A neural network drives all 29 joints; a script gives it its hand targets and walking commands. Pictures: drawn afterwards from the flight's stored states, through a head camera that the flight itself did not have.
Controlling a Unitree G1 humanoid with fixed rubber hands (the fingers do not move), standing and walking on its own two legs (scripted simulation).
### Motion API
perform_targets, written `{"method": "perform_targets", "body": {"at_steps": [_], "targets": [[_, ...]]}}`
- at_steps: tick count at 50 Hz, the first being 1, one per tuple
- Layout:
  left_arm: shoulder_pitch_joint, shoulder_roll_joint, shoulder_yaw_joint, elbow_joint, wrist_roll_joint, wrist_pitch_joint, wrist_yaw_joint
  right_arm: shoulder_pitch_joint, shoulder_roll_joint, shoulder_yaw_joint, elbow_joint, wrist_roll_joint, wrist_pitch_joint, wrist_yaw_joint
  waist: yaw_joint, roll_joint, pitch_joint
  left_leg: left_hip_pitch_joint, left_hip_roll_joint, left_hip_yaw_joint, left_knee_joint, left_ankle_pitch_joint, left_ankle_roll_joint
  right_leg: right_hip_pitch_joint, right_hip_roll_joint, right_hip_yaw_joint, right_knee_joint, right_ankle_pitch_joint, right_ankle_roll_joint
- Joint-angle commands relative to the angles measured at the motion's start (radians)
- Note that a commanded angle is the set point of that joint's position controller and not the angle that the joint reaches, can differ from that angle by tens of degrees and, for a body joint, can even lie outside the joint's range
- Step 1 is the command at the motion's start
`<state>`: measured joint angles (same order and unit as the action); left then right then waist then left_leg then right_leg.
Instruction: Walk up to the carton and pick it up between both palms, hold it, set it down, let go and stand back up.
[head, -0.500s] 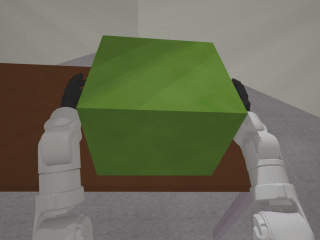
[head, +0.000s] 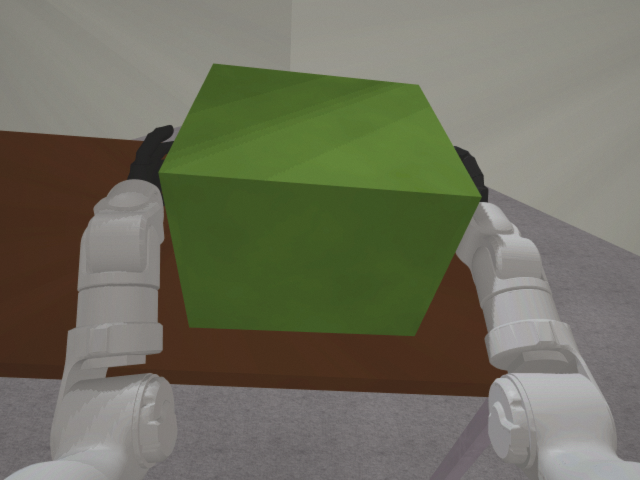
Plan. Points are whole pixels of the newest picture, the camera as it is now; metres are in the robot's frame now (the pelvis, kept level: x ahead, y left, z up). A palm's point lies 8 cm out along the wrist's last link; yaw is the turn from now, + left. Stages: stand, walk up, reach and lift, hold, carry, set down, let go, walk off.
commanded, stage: hold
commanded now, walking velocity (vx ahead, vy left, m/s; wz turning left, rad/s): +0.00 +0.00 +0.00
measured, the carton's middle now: (312, 197) +0.43 +0.01 +0.18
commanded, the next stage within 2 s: none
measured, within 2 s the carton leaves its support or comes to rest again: neither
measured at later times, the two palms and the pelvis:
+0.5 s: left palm (163, 211) +0.36 +0.18 +0.20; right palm (484, 216) +0.36 -0.20 +0.21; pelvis +0.01 +0.00 +0.00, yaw -1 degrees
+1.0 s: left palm (151, 201) +0.36 +0.20 +0.21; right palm (472, 208) +0.37 -0.19 +0.21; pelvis +0.01 -0.01 +0.00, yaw +1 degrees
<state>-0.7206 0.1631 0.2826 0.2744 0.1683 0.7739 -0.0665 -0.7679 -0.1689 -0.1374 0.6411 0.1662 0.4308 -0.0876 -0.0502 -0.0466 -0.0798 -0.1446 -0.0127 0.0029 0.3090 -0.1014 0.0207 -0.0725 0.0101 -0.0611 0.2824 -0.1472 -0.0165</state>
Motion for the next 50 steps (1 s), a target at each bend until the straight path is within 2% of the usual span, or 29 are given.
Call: {"method": "perform_targets", "body": {"at_steps": [1,3,5,6,7,8,9,10,11,14,16,17,19,20,21,22,26,30,33,35,37,38,39,41,43,45,46,48,50], "targets": [[-0.527,-0.555,-0.405,-0.32,-0.182,-0.077,-0.115,-0.732,0.458,0.382,-0.43,0.208,-0.06,0.137,-0.003,0.074,-0.465,0.231,-0.016,-0.012,0.011,0.314,-0.043,0.154,0.052,0.036,-0.022,0.28,0.022],[-0.502,-0.536,-0.394,-0.347,-0.179,-0.071,-0.114,-0.739,0.45,0.406,-0.516,0.218,-0.055,0.126,0.003,0.014,-0.48,0.243,-0.017,-0.008,0.016,0.333,-0.035,0.173,0.061,0.028,-0.027,0.307,0.022],[-0.47,-0.52,-0.392,-0.365,-0.169,-0.056,-0.116,-0.696,0.43,0.414,-0.526,0.243,-0.038,0.12,0.005,0.036,-0.455,0.247,-0.019,-0.009,0.025,0.363,-0.044,0.17,0.062,0.038,-0.026,0.33,0.022],[-0.466,-0.509,-0.393,-0.334,-0.169,-0.05,-0.119,-0.699,0.404,0.399,-0.537,0.227,-0.03,0.121,-0.014,0.001,-0.412,0.228,-0.018,-0.013,0.017,0.323,-0.042,0.151,0.068,0.027,-0.033,0.287,0.023],[-0.471,-0.524,-0.411,-0.399,-0.171,-0.045,-0.118,-0.663,0.407,0.403,-0.531,0.237,-0.026,0.121,-0.023,0.039,-0.434,0.255,-0.008,-0.021,0.022,0.348,-0.054,0.15,0.069,0.036,-0.032,0.291,0.014],[-0.479,-0.517,-0.402,-0.414,-0.167,-0.043,-0.116,-0.692,0.404,0.415,-0.57,0.248,-0.026,0.128,0.006,0.025,-0.434,0.235,-0.006,-0.016,0.014,0.328,-0.048,0.138,0.072,0.029,-0.033,0.262,0.009],[-0.482,-0.517,-0.428,-0.449,-0.184,-0.044,-0.108,-0.681,0.404,0.413,-0.597,0.253,-0.025,0.125,-0.013,0.039,-0.451,0.252,-0.006,-0.022,0.016,0.317,-0.053,0.126,0.07,0.03,-0.035,0.243,0.008],[-0.491,-0.514,-0.438,-0.469,-0.172,-0.049,-0.097,-0.699,0.415,0.419,-0.623,0.254,-0.033,0.127,0.012,0.051,-0.481,0.26,-0.004,-0.016,0.024,0.33,-0.05,0.113,0.071,0.036,-0.032,0.24,0.007],[-0.484,-0.531,-0.478,-0.509,-0.198,-0.042,-0.091,-0.685,0.384,0.406,-0.653,0.266,-0.03,0.131,-0.026,0.068,-0.482,0.284,0.008,-0.034,0.033,0.372,-0.07,0.105,0.078,0.027,-0.028,0.248,-0.001],[-0.477,-0.529,-0.534,-0.604,-0.215,-0.037,-0.066,-0.629,0.368,0.432,-0.706,0.288,-0.024,0.136,-0.024,0.138,-0.516,0.331,0.008,-0.046,0.064,0.494,-0.107,0.069,0.084,0.024,-0.016,0.283,-0.006],[-0.473,-0.521,-0.539,-0.595,-0.206,-0.033,-0.06,-0.622,0.37,0.424,-0.699,0.276,-0.013,0.129,-0.031,0.129,-0.485,0.304,0.0,-0.039,0.059,0.415,-0.094,0.071,0.073,0.035,-0.025,0.272,-0.003],[-0.486,-0.51,-0.537,-0.616,-0.201,-0.022,-0.066,-0.585,0.361,0.417,-0.655,0.282,0.001,0.134,-0.044,0.168,-0.458,0.294,-0.005,-0.036,0.055,0.402,-0.103,0.068,0.067,0.029,-0.017,0.27,-0.003],[-0.408,-0.472,-0.474,-0.549,-0.156,0.01,-0.083,-0.556,0.337,0.401,-0.644,0.269,0.024,0.129,-0.032,0.114,-0.39,0.248,-0.01,-0.025,0.037,0.337,-0.08,0.099,0.061,0.041,-0.027,0.267,0.0],[-0.464,-0.476,-0.46,-0.525,-0.14,0.004,-0.084,-0.618,0.347,0.405,-0.596,0.265,0.019,0.134,-0.003,0.141,-0.37,0.208,-0.015,-0.017,0.019,0.261,-0.067,0.078,0.051,0.051,-0.037,0.191,-0.001],[-0.459,-0.486,-0.47,-0.527,-0.141,0.008,-0.091,-0.613,0.352,0.388,-0.59,0.266,0.021,0.136,-0.018,0.142,-0.36,0.201,-0.012,-0.013,0.006,0.224,-0.065,0.08,0.042,0.053,-0.032,0.197,0.0],[-0.461,-0.467,-0.431,-0.488,-0.117,0.015,-0.102,-0.62,0.361,0.383,-0.554,0.253,0.034,0.14,0.0,0.112,-0.3,0.164,-0.013,-0.006,-0.008,0.157,-0.044,0.071,0.034,0.057,-0.043,0.147,0.004],[-0.451,-0.467,-0.423,-0.412,-0.149,0.005,-0.12,-0.66,0.381,0.361,-0.585,0.207,0.022,0.131,-0.018,0.046,-0.367,0.133,-0.025,0.003,-0.007,0.107,-0.02,0.11,0.031,0.064,-0.044,0.164,0.019],[-0.532,-0.447,-0.329,-0.32,-0.141,-0.02,-0.132,-0.728,0.459,0.364,-0.503,0.167,0.026,0.137,0.038,-0.011,-0.369,0.072,-0.026,0.022,-0.035,0.009,0.016,0.088,0.013,0.068,-0.048,0.054,0.034],[-0.542,-0.471,-0.373,-0.324,-0.174,-0.039,-0.132,-0.742,0.475,0.365,-0.525,0.148,0.008,0.125,0.001,-0.019,-0.424,0.109,-0.03,0.015,-0.035,0.03,0.007,0.107,0.022,0.053,-0.039,0.108,0.037],[-0.581,-0.478,-0.362,-0.343,-0.173,-0.064,-0.129,-0.779,0.518,0.404,-0.567,0.169,-0.013,0.127,0.035,-0.013,-0.495,0.119,-0.037,0.021,-0.03,0.067,0.01,0.137,0.018,0.052,-0.03,0.145,0.043],[-0.538,-0.476,-0.378,-0.342,-0.187,-0.064,-0.124,-0.766,0.505,0.414,-0.585,0.184,-0.012,0.112,0.028,-0.002,-0.466,0.126,-0.045,0.012,-0.008,0.125,0.007,0.137,0.014,0.059,-0.02,0.223,0.055],[-0.542,-0.483,-0.403,-0.336,-0.196,-0.068,-0.128,-0.76,0.509,0.42,-0.611,0.18,-0.017,0.106,0.007,0.016,-0.486,0.142,-0.043,0.013,0.001,0.12,-0.001,0.14,0.018,0.058,-0.016,0.23,0.052],[-0.596,-0.461,-0.399,-0.317,-0.189,-0.075,-0.129,-0.733,0.491,0.378,-0.521,0.16,-0.004,0.103,-0.023,0.037,-0.431,0.127,-0.046,0.005,-0.008,0.082,-0.008,0.107,0.009,0.055,-0.024,0.2,0.05],[-0.55,-0.47,-0.383,-0.322,-0.167,-0.06,-0.132,-0.741,0.47,0.377,-0.508,0.172,0.0,0.108,-0.001,0.044,-0.409,0.138,-0.035,-0.001,-0.018,0.102,-0.012,0.121,0.02,0.05,-0.021,0.18,0.043],[-0.61,-0.494,-0.436,-0.355,-0.197,-0.07,-0.137,-0.717,0.489,0.377,-0.527,0.179,-0.003,0.103,-0.043,0.076,-0.415,0.141,-0.035,-0.001,-0.015,0.089,-0.02,0.102,0.018,0.045,-0.026,0.158,0.038],[-0.572,-0.484,-0.416,-0.372,-0.189,-0.067,-0.131,-0.736,0.479,0.396,-0.567,0.199,-0.003,0.101,-0.015,0.057,-0.457,0.161,-0.037,-0.002,-0.002,0.151,-0.016,0.13,0.02,0.045,-0.019,0.215,0.04],[-0.579,-0.515,-0.445,-0.382,-0.196,-0.064,-0.132,-0.697,0.466,0.379,-0.522,0.188,0.006,0.1,-0.052,0.093,-0.415,0.169,-0.031,-0.008,-0.007,0.15,-0.035,0.106,0.025,0.035,-0.02,0.213,0.033],[-0.55,-0.486,-0.414,-0.375,-0.165,-0.054,-0.136,-0.671,0.443,0.371,-0.484,0.198,0.014,0.108,-0.033,0.118,-0.376,0.17,-0.023,-0.01,-0.015,0.154,-0.041,0.088,0.031,0.038,-0.026,0.181,0.02],[-0.52,-0.479,-0.413,-0.351,-0.161,-0.035,-0.145,-0.627,0.418,0.341,-0.455,0.173,0.025,0.103,-0.066,0.102,-0.329,0.159,-0.029,-0.009,-0.015,0.14,-0.039,0.09,0.028,0.045,-0.036,0.193,0.024]]}}
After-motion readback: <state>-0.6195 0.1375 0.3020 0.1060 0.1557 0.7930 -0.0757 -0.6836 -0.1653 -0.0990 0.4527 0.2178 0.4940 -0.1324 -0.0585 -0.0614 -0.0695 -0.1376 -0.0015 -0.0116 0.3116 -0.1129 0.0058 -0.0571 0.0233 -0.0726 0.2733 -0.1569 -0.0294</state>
